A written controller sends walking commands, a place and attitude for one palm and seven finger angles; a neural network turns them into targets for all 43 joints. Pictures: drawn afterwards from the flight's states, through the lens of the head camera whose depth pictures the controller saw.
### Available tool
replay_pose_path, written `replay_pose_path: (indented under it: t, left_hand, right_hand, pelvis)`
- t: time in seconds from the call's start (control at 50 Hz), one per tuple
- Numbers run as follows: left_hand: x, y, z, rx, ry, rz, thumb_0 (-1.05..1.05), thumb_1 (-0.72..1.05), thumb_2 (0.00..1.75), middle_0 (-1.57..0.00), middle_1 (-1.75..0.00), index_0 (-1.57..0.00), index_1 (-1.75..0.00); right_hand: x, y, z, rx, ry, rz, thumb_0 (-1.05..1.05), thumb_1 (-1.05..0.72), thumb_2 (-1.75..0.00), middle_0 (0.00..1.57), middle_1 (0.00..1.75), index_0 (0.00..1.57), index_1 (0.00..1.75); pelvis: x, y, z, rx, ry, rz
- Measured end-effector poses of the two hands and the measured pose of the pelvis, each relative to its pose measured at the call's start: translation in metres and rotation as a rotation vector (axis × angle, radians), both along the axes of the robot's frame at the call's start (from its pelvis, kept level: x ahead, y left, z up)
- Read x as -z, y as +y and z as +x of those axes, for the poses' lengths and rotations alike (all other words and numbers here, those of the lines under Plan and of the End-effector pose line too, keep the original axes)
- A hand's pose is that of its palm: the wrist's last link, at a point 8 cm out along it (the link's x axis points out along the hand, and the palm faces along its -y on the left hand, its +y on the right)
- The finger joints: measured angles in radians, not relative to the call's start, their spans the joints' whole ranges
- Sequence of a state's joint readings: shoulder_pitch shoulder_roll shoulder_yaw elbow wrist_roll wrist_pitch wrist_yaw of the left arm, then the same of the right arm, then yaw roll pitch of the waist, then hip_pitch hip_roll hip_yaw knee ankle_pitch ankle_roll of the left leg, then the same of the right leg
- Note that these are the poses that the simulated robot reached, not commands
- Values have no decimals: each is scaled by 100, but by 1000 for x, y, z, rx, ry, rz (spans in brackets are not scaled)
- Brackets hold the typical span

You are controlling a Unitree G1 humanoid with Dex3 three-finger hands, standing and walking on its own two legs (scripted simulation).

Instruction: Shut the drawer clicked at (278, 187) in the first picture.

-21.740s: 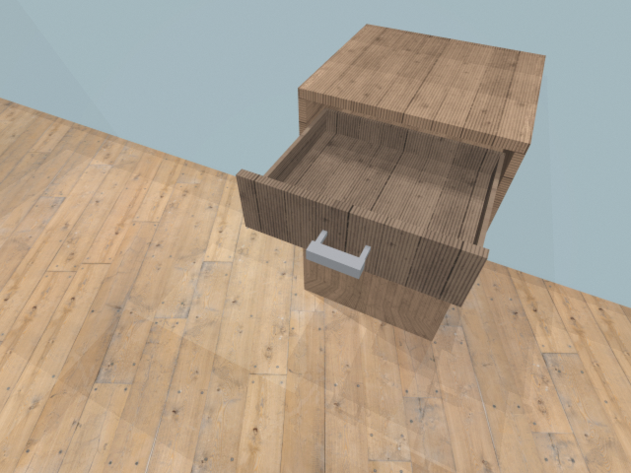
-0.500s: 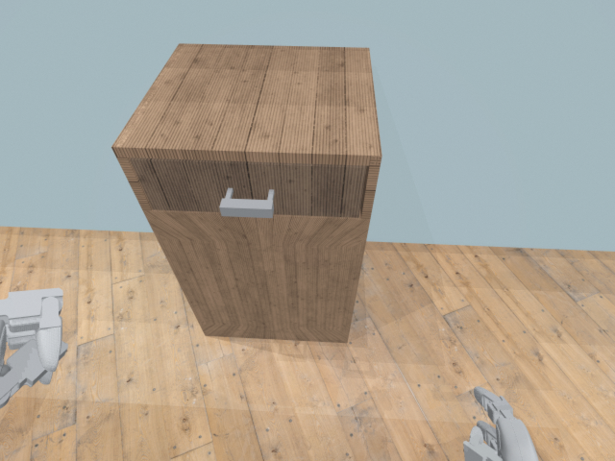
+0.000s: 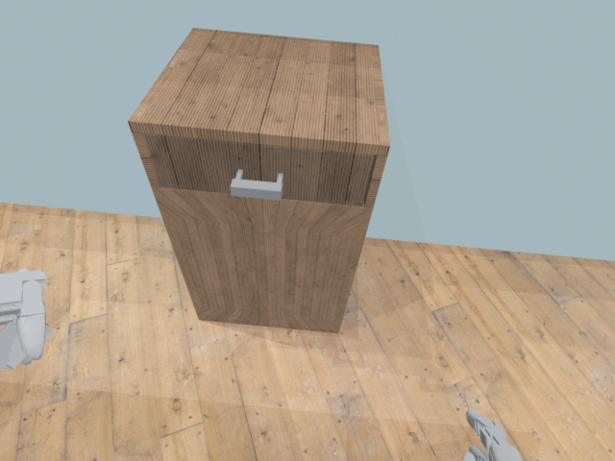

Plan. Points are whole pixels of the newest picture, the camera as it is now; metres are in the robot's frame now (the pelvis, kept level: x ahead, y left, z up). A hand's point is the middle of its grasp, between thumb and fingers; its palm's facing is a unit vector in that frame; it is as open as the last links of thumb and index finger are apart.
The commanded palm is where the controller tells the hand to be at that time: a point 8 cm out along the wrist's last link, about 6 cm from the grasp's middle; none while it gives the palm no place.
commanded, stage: step back with the hand held close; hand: left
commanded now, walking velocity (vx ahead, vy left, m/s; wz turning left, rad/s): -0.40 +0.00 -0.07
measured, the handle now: (258, 182) +0.64 +0.12 -0.05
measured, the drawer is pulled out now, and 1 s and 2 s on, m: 0.00 0.00 0.00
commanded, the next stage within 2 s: stop stepping back and stand still in 0.50 s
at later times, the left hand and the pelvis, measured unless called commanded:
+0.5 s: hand out of the picture +0.09 +0.19 +0.16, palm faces +0.31 -0.81 -0.50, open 3.2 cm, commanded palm +0.02 +0.24 +0.18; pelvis -0.12 -0.04 +0.00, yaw -2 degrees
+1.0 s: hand out of the picture -0.04 +0.19 +0.15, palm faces +0.37 -0.83 -0.42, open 3.3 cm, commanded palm -0.10 +0.23 +0.18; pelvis -0.23 -0.05 +0.00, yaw +1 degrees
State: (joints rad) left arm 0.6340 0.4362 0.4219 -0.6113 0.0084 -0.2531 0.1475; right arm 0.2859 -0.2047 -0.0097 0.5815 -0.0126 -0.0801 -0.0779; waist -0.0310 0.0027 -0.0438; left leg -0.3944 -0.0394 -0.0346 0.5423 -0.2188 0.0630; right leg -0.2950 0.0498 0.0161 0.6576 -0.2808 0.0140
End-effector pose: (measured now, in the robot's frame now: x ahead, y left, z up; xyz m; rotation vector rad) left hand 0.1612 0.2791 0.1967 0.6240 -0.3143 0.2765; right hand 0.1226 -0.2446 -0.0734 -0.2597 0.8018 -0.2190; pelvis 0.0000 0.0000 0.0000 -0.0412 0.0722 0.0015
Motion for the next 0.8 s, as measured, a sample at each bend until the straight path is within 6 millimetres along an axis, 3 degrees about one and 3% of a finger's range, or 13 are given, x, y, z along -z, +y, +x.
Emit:
replay_pose_path:
  t: [0.1,0.18,0.24,0.3,0.38,0.48,0.54,0.6,0.72,0.8]
  left_hand:
    - [7,-12,0,25,43,-17,2,89,90,-141,-160,-141,-160]
    - [20,-44,-3,115,137,-44,2,89,90,-141,-160,-140,-160]
    - [14,-67,-19,171,170,-17,2,89,90,-141,-160,-140,-160]
    - [-4,-78,-42,192,137,38,2,89,90,-141,-160,-140,-160]
    - [-18,-65,-71,99,78,44,1,88,90,-141,-160,-140,-160]
    - [8,-46,-98,-39,115,-59,1,89,90,-141,-160,-140,-160]
    - [26,-48,-115,-22,146,-103,1,89,90,-141,-160,-140,-160]
    - [31,-54,-138,17,161,-89,2,89,90,-141,-160,-140,-160]
    - [-2,-69,-191,23,56,28,2,89,90,-141,-160,-140,-160]
    - [-9,-70,-216,-11,-2,-18,2,89,90,-141,-160,-141,-160]
  right_hand:
    - [4,-1,8,-44,-11,25,1,-90,-90,20,30,20,30]
    - [6,-7,8,-75,-53,61,1,-90,-90,20,30,20,30]
    - [5,-16,-2,-62,-91,92,1,-90,-90,20,30,20,30]
    - [1,-29,-18,-19,-98,107,1,-90,-90,20,30,20,30]
    - [-7,-46,-44,27,-54,81,1,-90,-90,20,30,20,30]
    - [-5,-58,-71,36,-29,21,1,-90,-90,20,30,20,30]
    - [2,-59,-90,36,-18,-1,1,-90,-90,20,30,20,30]
    - [3,-51,-114,18,-19,17,1,-91,-90,20,30,20,30]
    - [8,-39,-156,-33,-89,89,1,-90,-90,20,30,20,30]
    - [11,-41,-182,-37,-51,105,1,-90,-90,20,30,20,30]
  pelvis:
    - [0,-9,-17,56,34,34]
    - [0,-19,-42,80,21,52]
    - [1,-29,-58,88,8,43]
    - [0,-39,-69,81,1,35]
    - [-8,-46,-82,70,11,72]
    - [-7,-43,-109,42,11,64]
    - [0,-38,-132,13,8,42]
    - [2,-42,-154,23,-10,77]
    - [8,-57,-184,22,-36,73]
    - [1,-60,-203,17,-57,57]
